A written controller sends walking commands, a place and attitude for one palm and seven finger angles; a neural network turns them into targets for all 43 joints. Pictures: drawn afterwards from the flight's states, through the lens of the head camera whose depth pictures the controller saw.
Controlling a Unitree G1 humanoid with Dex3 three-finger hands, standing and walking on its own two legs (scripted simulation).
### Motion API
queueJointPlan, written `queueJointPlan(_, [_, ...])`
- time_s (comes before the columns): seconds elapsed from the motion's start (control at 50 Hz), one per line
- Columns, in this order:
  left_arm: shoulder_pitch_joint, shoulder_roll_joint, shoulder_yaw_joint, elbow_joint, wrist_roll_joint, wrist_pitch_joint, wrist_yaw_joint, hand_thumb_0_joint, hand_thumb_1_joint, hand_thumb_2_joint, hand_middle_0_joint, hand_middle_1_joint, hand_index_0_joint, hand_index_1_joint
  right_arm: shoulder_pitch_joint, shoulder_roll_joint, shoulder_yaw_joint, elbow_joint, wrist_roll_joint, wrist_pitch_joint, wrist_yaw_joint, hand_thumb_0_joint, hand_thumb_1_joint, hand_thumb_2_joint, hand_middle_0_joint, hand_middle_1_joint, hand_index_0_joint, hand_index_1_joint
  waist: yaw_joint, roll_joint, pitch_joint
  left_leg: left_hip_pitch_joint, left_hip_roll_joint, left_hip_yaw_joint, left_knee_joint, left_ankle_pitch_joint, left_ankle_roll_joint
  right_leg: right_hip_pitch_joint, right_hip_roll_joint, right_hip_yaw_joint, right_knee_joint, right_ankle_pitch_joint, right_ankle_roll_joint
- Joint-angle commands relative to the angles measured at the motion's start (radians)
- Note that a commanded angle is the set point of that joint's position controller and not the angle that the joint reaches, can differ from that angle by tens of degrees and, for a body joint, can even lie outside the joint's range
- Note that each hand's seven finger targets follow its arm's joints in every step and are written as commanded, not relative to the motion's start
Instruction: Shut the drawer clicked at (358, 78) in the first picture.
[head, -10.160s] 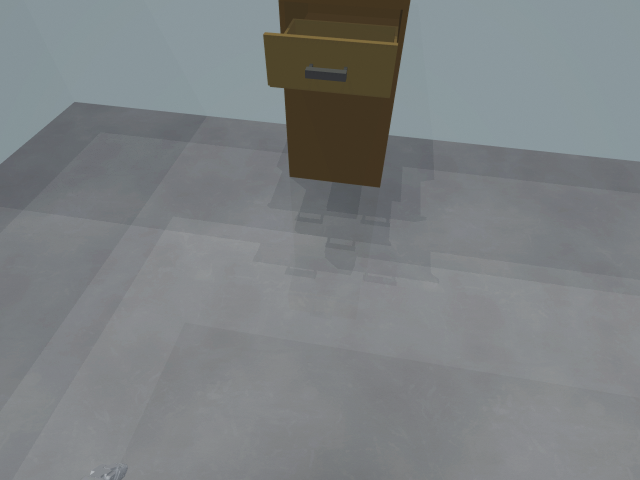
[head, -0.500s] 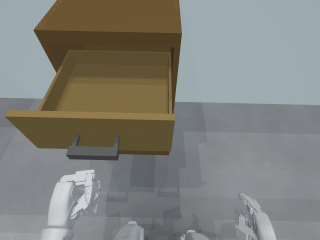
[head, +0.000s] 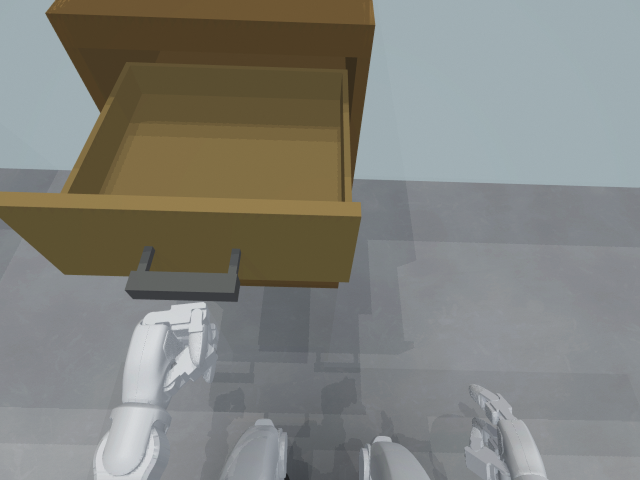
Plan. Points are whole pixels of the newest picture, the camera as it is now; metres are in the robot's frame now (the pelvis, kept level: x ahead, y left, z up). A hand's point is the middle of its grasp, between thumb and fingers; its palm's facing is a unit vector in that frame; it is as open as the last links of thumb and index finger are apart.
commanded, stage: bring the fist close to the handle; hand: left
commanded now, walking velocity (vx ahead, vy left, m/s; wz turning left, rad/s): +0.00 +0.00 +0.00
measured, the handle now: (188, 270) +0.36 +0.18 +0.04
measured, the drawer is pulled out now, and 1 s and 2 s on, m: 0.29 0.25 0.12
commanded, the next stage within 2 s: push the drawer shut in 0.28 s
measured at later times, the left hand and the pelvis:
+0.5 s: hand (215, 347) +0.26 +0.13 +0.04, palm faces -0.01 -1.00 -0.03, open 3.3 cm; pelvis +0.00 +0.00 +0.00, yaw +0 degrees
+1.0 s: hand (220, 306) +0.31 +0.13 +0.03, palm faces -0.01 -1.00 -0.05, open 3.1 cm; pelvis -0.01 +0.00 +0.00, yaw +0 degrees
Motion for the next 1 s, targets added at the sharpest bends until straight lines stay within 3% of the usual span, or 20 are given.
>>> queueJointPlan(0.0, [-0.031,0.068,0.047,-0.239,-0.016,-0.07,0.001,0.0,0.9,0.9,-1.4,-1.6,-1.4,-1.6,-0.02,-0.128,-0.059,-0.159,0.006,-0.044,-0.008,0.0,-0.9,-0.9,0.2,0.3,0.2,0.3,0.001,-0.007,-0.292,0.276,-0.011,-0.058,-0.177,0.284,-0.003,0.145,0.01,0.054,-0.192,0.314,0.01])
queueJointPlan(0.12, [-0.051,0.066,0.038,-0.215,-0.009,-0.071,0.004,0.0,0.9,0.9,-1.4,-1.6,-1.4,-1.6,-0.027,-0.134,-0.057,-0.156,0.006,-0.036,-0.012,0.0,-0.9,-0.9,0.2,0.3,0.2,0.3,-0.012,-0.018,-0.239,0.252,-0.01,-0.065,-0.18,0.234,-0.002,0.111,0.013,0.052,-0.2,0.257,0.009])
queueJointPlan(0.2, [-0.039,0.061,0.033,-0.228,-0.011,-0.081,0.005,0.0,0.9,0.9,-1.4,-1.6,-1.4,-1.6,-0.027,-0.129,-0.057,-0.16,0.006,-0.037,-0.01,0.0,-0.9,-0.9,0.2,0.3,0.2,0.3,-0.002,-0.002,-0.259,0.266,-0.012,-0.063,-0.184,0.243,-0.005,0.121,0.01,0.049,-0.197,0.263,0.007])
queueJointPlan(0.3, [-0.071,0.033,-0.009,-0.234,0.001,-0.079,0.014,0.0,0.9,0.9,-1.4,-1.6,-1.4,-1.6,-0.029,-0.128,-0.056,-0.161,0.004,-0.035,-0.009,0.0,-0.9,-0.9,0.2,0.3,0.2,0.3,-0.018,0.002,-0.254,0.281,-0.009,-0.073,-0.185,0.233,-0.005,0.092,0.01,0.042,-0.195,0.245,0.009])
queueJointPlan(0.32, [-0.066,0.064,0.024,-0.223,0.003,-0.078,0.019,0.0,0.9,0.9,-1.4,-1.6,-1.4,-1.6,-0.022,-0.131,-0.058,-0.156,0.005,-0.034,-0.011,0.0,-0.9,-0.9,0.2,0.3,0.2,0.3,-0.013,-0.018,-0.252,0.271,-0.008,-0.073,-0.183,0.239,-0.004,0.1,0.013,0.046,-0.195,0.249,0.008])
queueJointPlan(0.36, [-0.043,0.059,0.025,-0.222,0.004,-0.076,0.02,0.0,0.9,0.9,-1.4,-1.6,-1.4,-1.6,-0.025,-0.129,-0.058,-0.163,0.006,-0.029,-0.01,0.0,-0.9,-0.9,0.2,0.3,0.2,0.3,-0.006,-0.019,-0.262,0.272,-0.01,-0.067,-0.185,0.243,-0.004,0.113,0.012,0.047,-0.196,0.261,0.008])
queueJointPlan(0.42, [-0.141,0.083,0.038,-0.212,0.013,-0.076,0.03,0.0,0.9,0.9,-1.4,-1.6,-1.4,-1.6,-0.025,-0.133,-0.056,-0.149,0.003,-0.025,-0.014,0.0,-0.9,-0.9,0.2,0.3,0.2,0.3,-0.02,-0.009,-0.245,0.262,-0.01,-0.07,-0.176,0.226,-0.002,0.09,0.013,0.051,-0.195,0.242,0.009])
queueJointPlan(0.46, [-0.171,0.058,0.022,-0.198,0.011,-0.076,0.031,0.0,0.9,0.9,-1.4,-1.6,-1.4,-1.6,-0.025,-0.129,-0.055,-0.145,0.002,-0.025,-0.012,0.0,-0.9,-0.9,0.2,0.3,0.2,0.3,-0.021,0.0,-0.264,0.278,-0.011,-0.07,-0.174,0.239,-0.003,0.091,0.012,0.05,-0.193,0.255,0.009])
queueJointPlan(0.58, [-0.274,0.061,0.029,-0.137,0.002,-0.056,0.022,0.0,0.9,0.9,-1.4,-1.6,-1.4,-1.6,-0.019,-0.137,-0.055,-0.126,0.005,-0.019,-0.015,0.0,-0.9,-0.9,0.2,0.3,0.2,0.3,-0.027,-0.007,-0.294,0.29,-0.012,-0.066,-0.175,0.251,-0.001,0.112,0.009,0.057,-0.205,0.276,0.012])
queueJointPlan(0.62, [-0.298,0.093,0.061,-0.123,-0.003,-0.053,0.025,0.0,0.9,0.9,-1.4,-1.6,-1.4,-1.6,-0.015,-0.141,-0.055,-0.113,0.006,-0.017,-0.018,0.0,-0.9,-0.9,0.2,0.3,0.2,0.3,-0.029,-0.017,-0.295,0.283,-0.011,-0.066,-0.171,0.256,0.001,0.117,0.01,0.06,-0.208,0.283,0.012])
queueJointPlan(0.7, [-0.367,0.059,0.025,-0.112,-0.005,-0.062,0.019,0.0,0.9,0.9,-1.4,-1.6,-1.4,-1.6,-0.023,-0.138,-0.055,-0.103,0.007,-0.017,-0.017,0.0,-0.9,-0.9,0.2,0.3,0.2,0.3,-0.036,0.008,-0.296,0.304,-0.011,-0.066,-0.177,0.252,-0.001,0.104,0.006,0.058,-0.214,0.271,0.012])
queueJointPlan(0.82, [-0.493,0.11,0.071,-0.014,0.001,-0.073,0.03,0.0,0.9,0.9,-1.4,-1.6,-1.4,-1.6,-0.015,-0.149,-0.053,-0.071,0.006,-0.015,-0.022,0.0,-0.9,-0.9,0.2,0.3,0.2,0.3,-0.048,-0.034,-0.277,0.257,-0.012,-0.066,-0.175,0.192,0.003,0.1,0.007,0.071,-0.228,0.211,0.015])
queueJointPlan(0.86, [-0.535,0.093,0.06,-0.013,-0.002,-0.079,0.028,0.0,0.9,0.9,-1.4,-1.6,-1.4,-1.6,-0.021,-0.146,-0.054,-0.069,0.007,-0.015,-0.021,0.0,-0.9,-0.9,0.2,0.3,0.2,0.3,-0.041,0.006,-0.302,0.277,-0.015,-0.062,-0.177,0.197,0.002,0.102,0.004,0.075,-0.227,0.217,0.014])
queueJointPlan(0.92, [-0.59,0.123,0.084,0.04,0.001,-0.074,0.033,0.0,0.9,0.9,-1.4,-1.6,-1.4,-1.6,-0.015,-0.153,-0.054,-0.058,0.009,-0.008,-0.023,0.0,-0.9,-0.9,0.2,0.3,0.2,0.3,-0.049,-0.005,-0.296,0.275,-0.012,-0.063,-0.181,0.182,0.003,0.092,0.005,0.076,-0.235,0.2,0.016])
queueJointPlan(0.98, [-0.642,0.104,0.076,0.072,-0.003,-0.071,0.035,0.0,0.9,0.9,-1.4,-1.6,-1.4,-1.6,-0.009,-0.153,-0.054,-0.05,0.009,-0.005,-0.021,0.0,-0.9,-0.9,0.2,0.3,0.2,0.3,-0.05,0.008,-0.312,0.301,-0.013,-0.065,-0.189,0.189,-0.001,0.09,0.005,0.07,-0.235,0.209,0.015])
